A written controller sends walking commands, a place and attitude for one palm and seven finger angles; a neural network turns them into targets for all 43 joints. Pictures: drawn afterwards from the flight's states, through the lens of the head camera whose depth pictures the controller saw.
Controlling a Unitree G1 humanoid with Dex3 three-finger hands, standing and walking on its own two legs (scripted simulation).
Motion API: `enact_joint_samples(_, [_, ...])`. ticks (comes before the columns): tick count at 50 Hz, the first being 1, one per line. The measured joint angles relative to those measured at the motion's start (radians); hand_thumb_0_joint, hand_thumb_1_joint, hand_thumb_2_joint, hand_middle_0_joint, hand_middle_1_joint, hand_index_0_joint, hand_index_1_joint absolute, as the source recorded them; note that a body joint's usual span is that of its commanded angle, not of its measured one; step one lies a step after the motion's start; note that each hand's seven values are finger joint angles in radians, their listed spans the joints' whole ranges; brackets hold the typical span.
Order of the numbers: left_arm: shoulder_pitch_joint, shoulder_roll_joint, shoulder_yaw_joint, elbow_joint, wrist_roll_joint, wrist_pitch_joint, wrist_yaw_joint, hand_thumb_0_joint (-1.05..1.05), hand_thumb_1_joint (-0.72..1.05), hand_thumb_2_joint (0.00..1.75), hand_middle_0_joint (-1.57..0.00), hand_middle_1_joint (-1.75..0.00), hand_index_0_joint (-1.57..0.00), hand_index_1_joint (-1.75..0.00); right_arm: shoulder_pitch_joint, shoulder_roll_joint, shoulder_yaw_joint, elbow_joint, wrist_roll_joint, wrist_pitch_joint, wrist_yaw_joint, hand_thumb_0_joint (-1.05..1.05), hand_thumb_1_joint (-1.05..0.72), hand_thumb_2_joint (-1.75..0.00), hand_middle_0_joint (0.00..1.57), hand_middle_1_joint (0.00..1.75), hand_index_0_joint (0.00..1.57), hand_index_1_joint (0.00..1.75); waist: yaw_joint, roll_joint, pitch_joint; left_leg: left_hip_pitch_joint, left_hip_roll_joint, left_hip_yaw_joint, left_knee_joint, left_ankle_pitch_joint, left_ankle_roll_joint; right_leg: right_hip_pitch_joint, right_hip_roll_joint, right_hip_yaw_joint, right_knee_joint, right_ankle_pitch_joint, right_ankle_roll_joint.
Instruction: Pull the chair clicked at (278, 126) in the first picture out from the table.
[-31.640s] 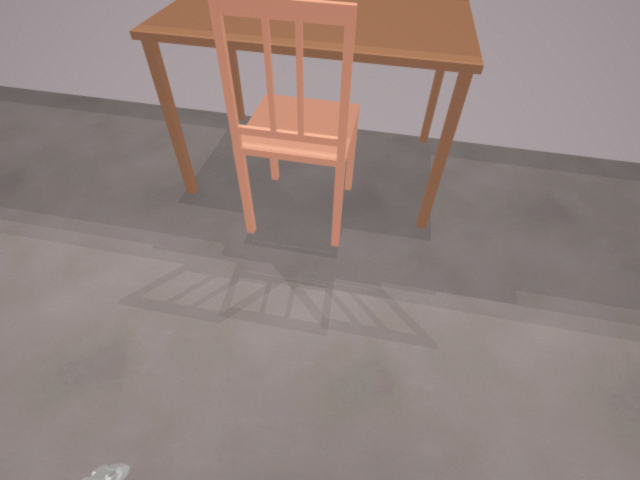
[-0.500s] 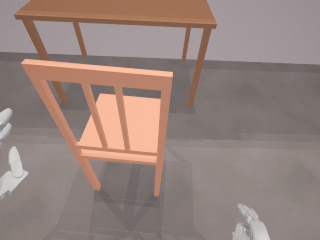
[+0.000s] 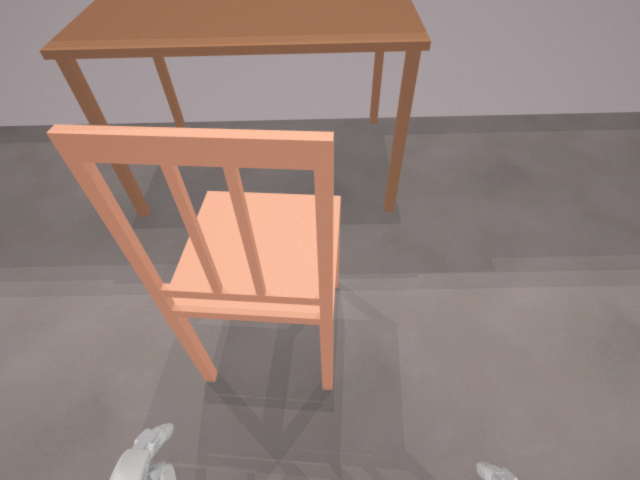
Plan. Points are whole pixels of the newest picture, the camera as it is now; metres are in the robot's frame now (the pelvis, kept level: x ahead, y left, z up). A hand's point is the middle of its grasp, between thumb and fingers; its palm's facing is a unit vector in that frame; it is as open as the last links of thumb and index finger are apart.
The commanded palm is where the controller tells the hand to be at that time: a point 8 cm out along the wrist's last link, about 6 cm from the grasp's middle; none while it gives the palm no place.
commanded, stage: let the arm hang, fingers relaxed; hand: left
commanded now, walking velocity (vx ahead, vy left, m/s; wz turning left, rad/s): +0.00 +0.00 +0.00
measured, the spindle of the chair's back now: (197, 237) +0.53 +0.25 -0.06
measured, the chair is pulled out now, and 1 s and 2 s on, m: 0.58 0.58 0.58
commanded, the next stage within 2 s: look to check the result in 0.90 s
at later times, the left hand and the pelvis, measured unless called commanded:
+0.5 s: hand out of the picture -0.02 +0.16 -0.16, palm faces +0.03 -0.97 -0.25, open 7.3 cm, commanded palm none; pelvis -0.01 -0.03 +0.01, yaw +0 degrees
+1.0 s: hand out of the picture -0.03 +0.13 -0.17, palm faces +0.05 -0.98 -0.18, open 7.3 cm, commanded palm none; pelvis -0.01 -0.03 +0.01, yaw +0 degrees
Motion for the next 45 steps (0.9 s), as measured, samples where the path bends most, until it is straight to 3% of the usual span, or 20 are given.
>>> enact_joint_samples(3, [0.013, -0.060, -0.061, 0.169, -0.012, 0.007, -0.010, 0.01, 0.91, 0.90, -0.20, -0.30, -0.20, -0.30, 0.039, 0.035, 0.018, 0.049, 0.000, 0.011, -0.003, 0.01, -0.90, -0.89, 0.20, 0.30, 0.20, 0.30, -0.001, -0.051, 0.028, 0.022, 0.008, -0.005, -0.015, 0.008, -0.010, 0.019, 0.008, -0.006, -0.006, 0.001, -0.010])
enact_joint_samples(6, [-0.006, -0.052, -0.031, 0.232, -0.030, -0.028, 0.016, -0.05, 1.01, 0.90, -0.21, -0.30, -0.21, -0.30, 0.088, 0.056, 0.017, 0.106, 0.003, 0.017, -0.018, 0.01, -0.92, -0.89, 0.20, 0.30, 0.20, 0.30, 0.022, -0.075, 0.045, 0.031, 0.026, -0.026, -0.031, 0.023, -0.023, 0.046, 0.025, -0.029, -0.046, 0.022, -0.022])
enact_joint_samples(16, [0.019, -0.002, -0.047, 0.426, -0.021, -0.028, 0.001, -0.02, 0.95, 0.90, -0.21, -0.30, -0.21, -0.30, 0.175, 0.037, -0.005, 0.202, 0.001, 0.033, -0.027, 0.01, -0.91, -0.89, 0.20, 0.30, 0.19, 0.30, 0.019, -0.006, 0.032, 0.047, 0.050, -0.031, -0.064, 0.047, -0.035, 0.075, 0.051, -0.038, -0.110, 0.063, -0.041])
enact_joint_samples(22, [0.030, -0.006, -0.046, 0.481, -0.024, -0.032, 0.004, 0.00, 0.92, 0.90, -0.20, -0.30, -0.20, -0.30, 0.201, 0.067, 0.005, 0.238, 0.002, 0.029, -0.025, 0.00, -0.91, -0.89, 0.20, 0.30, 0.19, 0.30, 0.022, 0.009, 0.029, 0.038, 0.053, -0.031, -0.070, 0.056, -0.036, 0.064, 0.054, -0.038, -0.111, 0.069, -0.047])
enact_joint_samples(32, [0.024, -0.065, -0.056, 0.522, -0.027, -0.046, 0.007, 0.00, 0.91, 0.90, -0.20, -0.30, -0.20, -0.30, 0.211, 0.114, 0.014, 0.279, 0.007, 0.014, -0.032, 0.00, -0.90, -0.89, 0.20, 0.30, 0.19, 0.30, 0.025, -0.004, 0.022, 0.044, 0.054, -0.029, -0.082, 0.063, -0.044, 0.064, 0.055, -0.036, -0.113, 0.070, -0.050])
enact_joint_samples(45, [0.023, -0.083, -0.052, 0.539, -0.024, -0.051, 0.013, 0.01, 0.91, 0.90, -0.20, -0.30, -0.20, -0.30, 0.179, 0.130, 0.006, 0.277, 0.007, 0.009, -0.041, 0.00, -0.90, -0.89, 0.20, 0.30, 0.19, 0.30, 0.032, -0.015, 0.020, 0.049, 0.053, -0.026, -0.084, 0.064, -0.042, 0.069, 0.055, -0.033, -0.116, 0.074, -0.048])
